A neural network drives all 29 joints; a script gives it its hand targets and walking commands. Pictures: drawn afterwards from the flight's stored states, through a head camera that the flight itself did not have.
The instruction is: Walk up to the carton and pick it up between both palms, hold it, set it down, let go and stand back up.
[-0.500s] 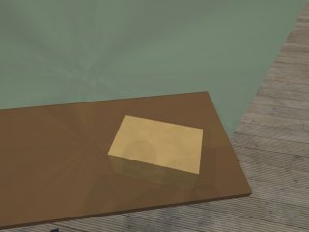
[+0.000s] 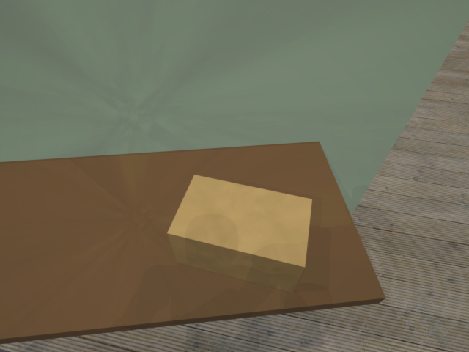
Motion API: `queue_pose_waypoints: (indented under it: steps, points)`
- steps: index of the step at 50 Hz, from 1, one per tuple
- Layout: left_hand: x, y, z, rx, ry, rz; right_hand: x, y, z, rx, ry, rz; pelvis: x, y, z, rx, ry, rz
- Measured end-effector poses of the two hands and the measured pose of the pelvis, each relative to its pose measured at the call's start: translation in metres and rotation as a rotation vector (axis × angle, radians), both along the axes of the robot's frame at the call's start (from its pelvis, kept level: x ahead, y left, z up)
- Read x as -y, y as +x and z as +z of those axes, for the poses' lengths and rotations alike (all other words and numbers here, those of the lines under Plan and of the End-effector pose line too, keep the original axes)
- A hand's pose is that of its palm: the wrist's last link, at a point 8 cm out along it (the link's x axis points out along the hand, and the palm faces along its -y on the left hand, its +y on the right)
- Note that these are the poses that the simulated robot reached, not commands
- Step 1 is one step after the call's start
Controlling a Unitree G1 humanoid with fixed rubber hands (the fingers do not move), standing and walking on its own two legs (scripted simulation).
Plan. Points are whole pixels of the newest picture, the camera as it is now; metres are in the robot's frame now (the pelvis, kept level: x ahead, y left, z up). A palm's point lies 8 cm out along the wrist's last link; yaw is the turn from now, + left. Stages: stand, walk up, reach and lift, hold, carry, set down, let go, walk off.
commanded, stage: stand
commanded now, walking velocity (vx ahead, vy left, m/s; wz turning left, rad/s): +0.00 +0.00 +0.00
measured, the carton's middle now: (242, 232) +0.40 +0.01 -0.14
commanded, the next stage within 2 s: none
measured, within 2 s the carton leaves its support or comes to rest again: neither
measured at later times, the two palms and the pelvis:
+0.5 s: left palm out of the picture +0.07 +0.31 -0.12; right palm out of the picture +0.06 -0.31 -0.10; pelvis +0.00 +0.01 +0.00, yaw +0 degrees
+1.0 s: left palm out of the picture +0.05 +0.32 -0.11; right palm out of the picture +0.07 -0.31 -0.11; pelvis -0.01 +0.00 +0.00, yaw +0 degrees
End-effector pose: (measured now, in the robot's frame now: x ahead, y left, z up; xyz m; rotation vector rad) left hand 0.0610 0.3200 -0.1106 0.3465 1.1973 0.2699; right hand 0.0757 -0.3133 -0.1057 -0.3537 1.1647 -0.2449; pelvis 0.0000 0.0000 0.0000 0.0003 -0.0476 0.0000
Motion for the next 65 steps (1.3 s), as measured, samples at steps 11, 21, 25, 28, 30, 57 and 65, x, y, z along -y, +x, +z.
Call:
queue_pose_waypoints:
  steps: [11, 21, 25, 28, 30, 57, 65]
  points:
    - [0.004, -0.002, -0.002, -0.024, -0.012, -0.014, -0.006, -0.009, -0.006, -0.027, 0.015, -0.015, -0.004, 0.002, 0.0, -0.003, 0.0, 0.0]
    - [0.005, 0.007, -0.006, 0.004, -0.019, -0.023, -0.002, -0.015, 0.0, -0.028, -0.008, -0.031, -0.004, 0.004, -0.001, 0.006, -0.002, 0.001]
    - [0.007, 0.009, -0.007, 0.009, -0.028, -0.023, 0.0, -0.014, 0.002, -0.018, -0.017, -0.035, -0.005, 0.002, 0.0, 0.009, -0.002, 0.0]
    - [0.007, 0.008, -0.007, 0.008, -0.03, -0.026, 0.0, -0.016, 0.003, -0.016, -0.015, -0.041, -0.006, 0.001, 0.0, 0.011, -0.003, 0.003]
    - [0.006, 0.005, -0.007, 0.001, -0.026, -0.03, 0.0, -0.019, 0.003, -0.018, -0.013, -0.044, -0.006, 0.0, 0.0, 0.01, -0.001, 0.001]
    - [-0.001, -0.005, 0.002, -0.011, 0.004, -0.014, 0.0, -0.005, -0.001, 0.004, 0.005, -0.013, -0.003, -0.004, 0.0, -0.001, 0.003, 0.0]
    - [0.003, 0.001, 0.002, -0.007, 0.003, -0.012, 0.002, -0.006, -0.004, -0.02, 0.006, -0.009, 0.0, -0.001, 0.0, -0.004, 0.0, 0.008]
